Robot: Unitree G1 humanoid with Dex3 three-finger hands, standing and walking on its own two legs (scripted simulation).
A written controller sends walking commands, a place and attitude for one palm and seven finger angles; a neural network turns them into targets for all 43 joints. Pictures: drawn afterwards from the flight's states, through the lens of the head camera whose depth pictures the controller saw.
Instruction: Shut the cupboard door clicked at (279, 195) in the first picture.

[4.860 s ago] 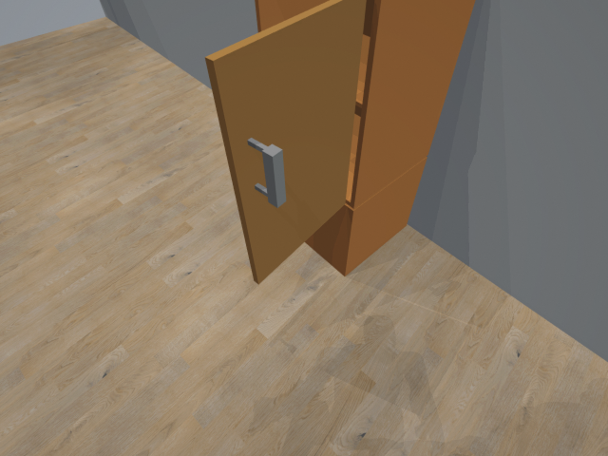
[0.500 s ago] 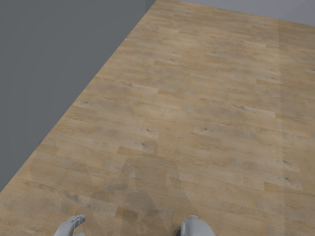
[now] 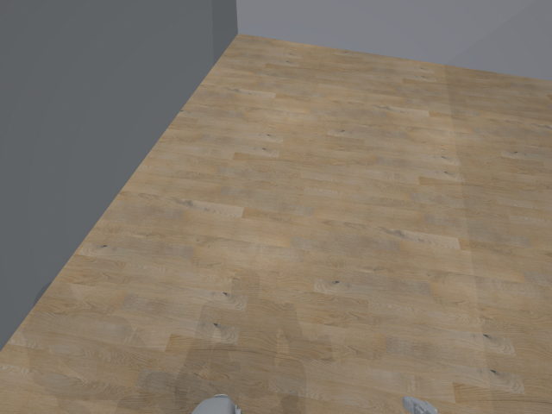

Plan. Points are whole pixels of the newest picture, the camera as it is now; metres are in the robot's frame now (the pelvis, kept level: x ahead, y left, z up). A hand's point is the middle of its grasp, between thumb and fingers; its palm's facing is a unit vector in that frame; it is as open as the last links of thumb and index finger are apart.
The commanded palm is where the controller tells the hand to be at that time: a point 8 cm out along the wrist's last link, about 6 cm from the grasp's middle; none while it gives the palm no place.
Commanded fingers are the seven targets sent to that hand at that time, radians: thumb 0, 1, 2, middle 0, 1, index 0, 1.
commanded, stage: walk around to get in front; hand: left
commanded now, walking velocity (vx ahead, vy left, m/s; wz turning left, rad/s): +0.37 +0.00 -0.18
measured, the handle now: out of the picture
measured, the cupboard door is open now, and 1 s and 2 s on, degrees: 97 97 97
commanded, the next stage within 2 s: walk to a spot facing it in 0.36 s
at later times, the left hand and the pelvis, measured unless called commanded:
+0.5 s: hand (234, 282) +0.38 +0.13 -0.17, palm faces -0.22 -0.95 -0.21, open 7.4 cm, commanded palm none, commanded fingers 0.00 0.90 0.90 -0.20 -0.30 -0.20 -0.30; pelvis +0.23 -0.04 -0.01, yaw -10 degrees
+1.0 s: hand (235, 268) +0.43 +0.13 -0.20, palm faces +0.09 -0.98 -0.19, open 7.3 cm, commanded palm none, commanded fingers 0.00 0.90 0.90 -0.20 -0.30 -0.20 -0.30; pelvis +0.37 -0.06 -0.02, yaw +4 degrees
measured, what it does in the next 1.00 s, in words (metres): walks ahead: left foot, then right foot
